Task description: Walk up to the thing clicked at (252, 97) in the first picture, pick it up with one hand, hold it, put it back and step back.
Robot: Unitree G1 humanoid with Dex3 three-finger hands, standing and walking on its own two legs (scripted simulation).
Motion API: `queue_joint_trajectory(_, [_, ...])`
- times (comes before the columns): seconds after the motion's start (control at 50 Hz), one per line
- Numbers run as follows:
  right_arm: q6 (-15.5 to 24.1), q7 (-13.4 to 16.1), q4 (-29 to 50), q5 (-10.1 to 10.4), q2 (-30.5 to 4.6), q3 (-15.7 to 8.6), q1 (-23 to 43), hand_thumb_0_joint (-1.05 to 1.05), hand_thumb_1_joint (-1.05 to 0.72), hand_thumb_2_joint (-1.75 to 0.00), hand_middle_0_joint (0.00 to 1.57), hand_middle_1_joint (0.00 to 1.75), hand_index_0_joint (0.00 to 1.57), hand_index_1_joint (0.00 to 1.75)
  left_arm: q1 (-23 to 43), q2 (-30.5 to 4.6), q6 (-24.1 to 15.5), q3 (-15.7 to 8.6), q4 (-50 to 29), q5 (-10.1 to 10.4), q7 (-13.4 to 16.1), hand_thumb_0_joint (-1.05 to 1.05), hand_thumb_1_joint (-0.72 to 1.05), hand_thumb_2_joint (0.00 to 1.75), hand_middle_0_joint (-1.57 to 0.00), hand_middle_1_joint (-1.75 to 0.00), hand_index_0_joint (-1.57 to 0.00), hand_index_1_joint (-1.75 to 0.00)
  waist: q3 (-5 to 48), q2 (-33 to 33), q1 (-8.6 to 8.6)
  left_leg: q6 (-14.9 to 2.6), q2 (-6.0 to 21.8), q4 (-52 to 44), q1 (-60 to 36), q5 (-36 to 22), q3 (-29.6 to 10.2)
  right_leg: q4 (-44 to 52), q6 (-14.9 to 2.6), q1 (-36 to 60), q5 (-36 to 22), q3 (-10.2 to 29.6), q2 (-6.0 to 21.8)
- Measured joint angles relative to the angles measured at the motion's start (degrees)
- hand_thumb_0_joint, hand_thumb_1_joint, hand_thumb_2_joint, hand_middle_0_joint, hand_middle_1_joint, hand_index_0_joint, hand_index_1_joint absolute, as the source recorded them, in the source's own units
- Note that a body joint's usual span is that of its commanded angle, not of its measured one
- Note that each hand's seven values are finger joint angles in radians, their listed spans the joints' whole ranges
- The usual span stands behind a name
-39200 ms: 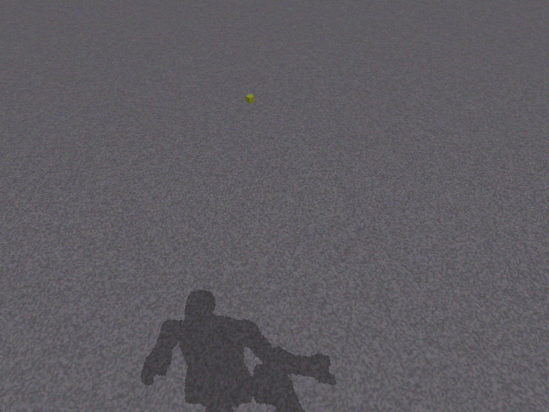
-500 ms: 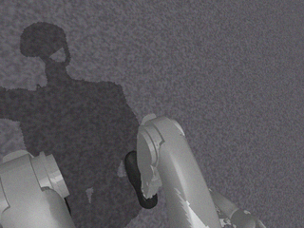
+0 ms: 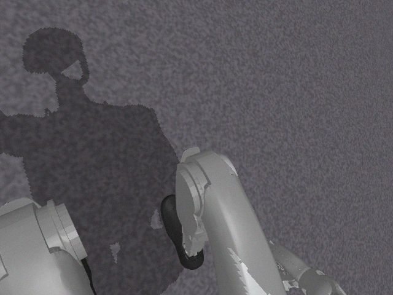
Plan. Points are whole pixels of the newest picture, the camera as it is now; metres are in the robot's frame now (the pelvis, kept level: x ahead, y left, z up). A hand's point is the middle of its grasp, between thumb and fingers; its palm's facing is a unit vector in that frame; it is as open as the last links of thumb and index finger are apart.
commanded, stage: close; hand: left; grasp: from above
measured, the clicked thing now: out of the picture +0.43 +0.37 -0.28
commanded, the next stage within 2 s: settle in 0.58 s
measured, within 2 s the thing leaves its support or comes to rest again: leaves its support in 0.92 s
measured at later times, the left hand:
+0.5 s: hand out of the picture +0.41 +0.35 -0.24, palm faces -0.43 -0.13 -0.89, open 6.6 cm
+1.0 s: hand out of the picture +0.42 +0.36 -0.22, palm faces -0.42 -0.15 -0.89, open 6.6 cm
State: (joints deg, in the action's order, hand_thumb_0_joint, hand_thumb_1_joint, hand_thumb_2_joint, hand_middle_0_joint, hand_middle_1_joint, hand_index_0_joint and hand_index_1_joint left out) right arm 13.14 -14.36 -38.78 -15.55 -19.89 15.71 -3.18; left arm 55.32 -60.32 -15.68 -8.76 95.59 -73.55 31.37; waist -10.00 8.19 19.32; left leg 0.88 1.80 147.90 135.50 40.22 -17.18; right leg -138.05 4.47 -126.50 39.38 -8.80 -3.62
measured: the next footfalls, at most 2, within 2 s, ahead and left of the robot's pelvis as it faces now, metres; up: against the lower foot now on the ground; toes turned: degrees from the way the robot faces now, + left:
none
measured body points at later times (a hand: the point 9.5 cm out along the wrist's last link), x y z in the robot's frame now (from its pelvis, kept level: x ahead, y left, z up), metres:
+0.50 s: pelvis +0.00 +0.00 +0.00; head +0.25 +0.14 +0.34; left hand +0.43 +0.36 -0.19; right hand +0.09 -0.26 -0.06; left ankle +0.06 +0.13 -0.26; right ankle +0.11 -0.13 -0.26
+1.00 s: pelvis +0.00 +0.00 +0.00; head +0.25 +0.14 +0.35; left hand +0.44 +0.36 -0.17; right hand +0.09 -0.26 -0.06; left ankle +0.06 +0.13 -0.26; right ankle +0.11 -0.13 -0.26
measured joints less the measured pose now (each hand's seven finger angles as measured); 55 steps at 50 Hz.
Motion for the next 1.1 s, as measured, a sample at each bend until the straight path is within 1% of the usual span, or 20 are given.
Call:
queue_joint_trajectory(0.04, [-0.57, 0.11, 0.01, 0.10, 0.10, -0.04, -0.38, 0.00, -0.89, -0.89, 0.20, 0.30, 0.21, 0.30, -0.61, -0.04, -0.63, 0.08, -0.91, 0.32, -0.65, 0.00, 0.50, 0.15, -0.87, -0.24, -0.90, -0.20, -0.08, -0.03, -0.31, 0.08, 0.01, -0.12, -0.13, 0.06, -0.01, 0.09, 0.03, 0.08, 0.03, -0.01, 0.02])
queue_joint_trajectory(0.1, [-1.43, 0.27, -0.27, 0.00, 0.24, 0.03, -0.68, 0.00, -0.89, -0.89, 0.20, 0.30, 0.21, 0.30, -1.02, 0.17, -1.87, 0.18, -1.41, 0.31, -0.76, 0.00, 0.53, 0.13, -0.89, -0.22, -0.92, -0.18, 0.08, -0.09, -0.79, 0.18, -0.01, -0.30, -0.25, 0.14, -0.11, 0.28, -0.01, 0.18, 0.08, -0.12, 0.06])
queue_joint_trajectory(0.18, [-2.07, 0.43, -0.46, -0.09, 0.31, 0.14, -0.71, 0.00, -0.89, -0.89, 0.20, 0.30, 0.21, 0.30, -0.92, 0.34, -3.16, 1.02, -1.68, -0.51, -0.38, 0.01, 0.55, 0.10, -0.92, -0.19, -0.94, -0.15, 0.23, -0.01, -1.11, 0.29, -0.09, -0.35, -0.38, 0.16, -0.21, 0.32, -0.27, 0.33, 0.12, -0.24, 0.13])
queue_joint_trajectory(0.26, [-2.55, 0.63, -0.50, -0.46, 0.39, 0.21, -0.23, 0.00, -0.89, -0.89, 0.20, 0.30, 0.21, 0.30, -1.01, 0.30, -4.15, 0.57, -1.49, -2.03, 0.97, 0.01, 0.55, 0.07, -0.95, -0.16, -0.96, -0.12, 0.36, 0.20, -1.17, 0.42, -0.13, -0.23, -0.47, 0.12, -0.44, 0.28, -0.34, 0.38, 0.00, -0.41, 0.09])
queue_joint_trajectory(0.3, [-2.65, 0.72, -0.64, -0.77, 0.48, 0.14, 0.01, 0.00, -0.89, -0.89, 0.20, 0.30, 0.21, 0.30, -0.94, 0.48, -4.14, 0.57, -1.18, -2.69, 1.84, 0.01, 0.55, 0.05, -0.96, -0.14, -0.97, -0.11, 0.62, 0.29, -1.19, 0.47, -0.10, -0.23, -0.46, 0.08, -0.46, 0.26, -0.39, 0.29, -0.09, -0.42, 0.06])
queue_joint_trajectory(0.38, [-2.13, 0.66, -0.94, -1.09, 0.45, 0.08, 0.59, 0.00, -0.89, -0.89, 0.20, 0.30, 0.21, 0.30, -0.25, 0.96, -3.08, 1.79, 0.36, -3.22, 3.09, 0.02, 0.56, 0.01, -0.98, -0.12, -1.00, -0.09, 0.90, 0.35, -0.85, 0.38, -0.11, -0.11, -0.31, -0.10, -0.30, 0.06, -0.23, 0.11, -0.22, -0.25, 0.05])
queue_joint_trajectory(0.5, [-1.11, 0.83, -0.95, -0.97, 0.53, -0.01, 0.82, 0.00, -0.89, -0.89, 0.20, 0.30, 0.21, 0.30, 0.93, 1.35, -1.27, 2.19, 1.13, -2.73, 4.00, 0.02, 0.55, 0.00, -1.02, -0.07, -1.04, -0.05, 0.97, 0.44, -0.35, 0.23, 0.03, -0.27, -0.02, -0.37, -0.09, 0.20, -0.17, -0.25, -0.55, -0.10, -0.04])
queue_joint_trajectory(0.58, [-0.51, 0.71, -0.66, -0.62, 0.34, 0.14, 0.44, 0.00, -0.89, -0.89, 0.20, 0.30, 0.21, 0.30, 1.22, 1.24, -0.45, 1.66, 1.49, -2.12, 3.39, 0.03, 0.54, 0.00, -1.05, -0.04, -1.06, -0.03, 0.99, 0.19, 0.02, 0.13, 0.07, -0.35, 0.12, -0.35, -0.01, 0.31, -0.14, -0.35, -0.53, -0.06, -0.05])
queue_joint_trajectory(0.64, [-0.24, 0.52, -0.62, -0.45, 0.24, 0.23, 0.05, 0.00, -0.89, -0.89, 0.20, 0.30, 0.21, 0.30, 1.30, 1.25, 0.06, 1.93, 1.41, -1.46, 2.83, 0.03, 0.53, 0.00, -1.06, -0.03, -1.07, -0.01, 1.01, 0.13, 0.14, 0.19, 0.06, -0.31, 0.12, -0.25, 0.01, 0.22, -0.23, -0.40, -0.44, -0.04, -0.03])
queue_joint_trajectory(0.74, [-0.33, 0.41, -0.52, -0.17, 0.23, 0.34, -0.37, 0.00, -0.89, -0.89, 0.20, 0.30, 0.21, 0.30, 0.67, 1.33, -0.11, 1.33, 0.34, -0.51, 1.84, 0.04, 0.53, 0.00, -1.07, -0.01, -1.07, 0.00, 0.85, -0.16, -0.01, 0.31, -0.02, -0.39, 0.11, -0.14, -0.13, 0.32, -0.22, -0.37, -0.32, -0.16, 0.04])
queue_joint_trajectory(0.8, [-0.66, 0.43, -0.38, -0.12, 0.30, 0.25, -0.53, 0.00, -0.90, -0.89, 0.20, 0.30, 0.21, 0.30, 0.27, 1.33, -0.33, 0.91, -0.37, -0.41, 1.06, 0.04, 0.53, 0.00, -1.08, 0.00, -1.08, 0.00, 0.83, -0.26, -0.15, 0.35, -0.01, -0.49, 0.06, -0.07, -0.12, 0.39, -0.13, -0.35, -0.25, -0.15, 0.06])
queue_joint_trajectory(0.88, [-1.07, 0.45, -0.69, 0.11, 0.48, -0.08, -0.63, 0.00, -0.90, -0.89, 0.20, 0.30, 0.21, 0.30, -0.07, 1.88, -0.51, 1.28, -1.75, -0.30, 0.08, 0.04, 0.53, 0.00, -1.08, 0.00, -1.08, 0.00, 1.22, -0.46, -0.62, 0.44, -0.04, -0.68, -0.02, 0.05, -0.03, 0.46, -0.19, -0.33, -0.09, -0.10, 0.16])
queue_joint_trajectory(0.96, [-1.68, 0.56, -0.56, 0.48, 0.64, -0.83, -0.84, 0.00, -0.91, -0.89, 0.20, 0.30, 0.21, 0.30, -1.35, 2.64, -0.67, 0.15, -4.47, -0.22, -0.74, 0.04, 0.53, 0.00, -1.08, 0.00, -1.08, 0.00, 1.89, -0.97, -1.16, 0.52, -0.19, -0.86, 0.03, 0.03, -0.01, 0.57, -0.34, -0.29, 0.04, -0.15, 0.32])
queue_joint_trajectory(1.06, [-2.51, 0.48, -0.78, 1.08, 1.04, -2.33, -1.08, 0.00, -0.91, -0.89, 0.20, 0.30, 0.21, 0.30, -1.72, 4.19, -0.03, 0.61, -6.82, -0.28, -1.84, 0.04, 0.53, 0.00, -1.08, 0.00, -1.08, 0.00, 3.59, -1.86, -2.07, 0.46, -0.33, -1.44, 0.33, -0.26, 0.53, 0.78, -0.55, -0.57, 0.10, 0.18, 0.64])
queue_joint_trajectory(1.1, [-2.75, 0.45, -0.72, 1.53, 1.15, -3.16, -1.34, 0.00, -0.91, -0.89, 0.20, 0.30, 0.21, 0.30, -2.09, 5.04, 0.45, 0.58, -8.49, 0.02, -2.52, 0.04, 0.53, 0.00, -1.09, 0.00, -1.08, 0.00, 4.29, -2.44, -2.52, 0.39, -0.42, -1.74, 0.49, -0.45, 0.82, 0.90, -0.65, -0.67, 0.14, 0.35, 0.81])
